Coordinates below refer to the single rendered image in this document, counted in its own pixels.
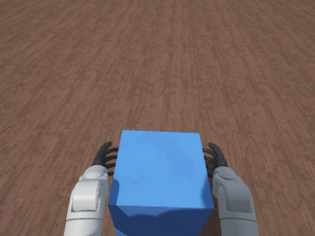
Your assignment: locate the left robot forearm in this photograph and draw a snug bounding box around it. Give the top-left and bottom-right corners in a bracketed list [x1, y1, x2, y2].
[63, 165, 109, 236]

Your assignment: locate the robot right hand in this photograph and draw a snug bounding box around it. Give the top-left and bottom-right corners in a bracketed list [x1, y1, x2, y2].
[202, 143, 228, 179]

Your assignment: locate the right robot forearm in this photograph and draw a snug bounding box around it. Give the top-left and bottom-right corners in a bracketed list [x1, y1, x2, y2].
[213, 166, 259, 236]

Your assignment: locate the robot left hand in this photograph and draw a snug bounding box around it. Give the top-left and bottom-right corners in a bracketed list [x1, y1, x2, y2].
[92, 141, 119, 177]

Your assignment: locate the carton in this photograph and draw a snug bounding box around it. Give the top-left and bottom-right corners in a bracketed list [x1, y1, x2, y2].
[107, 130, 215, 236]

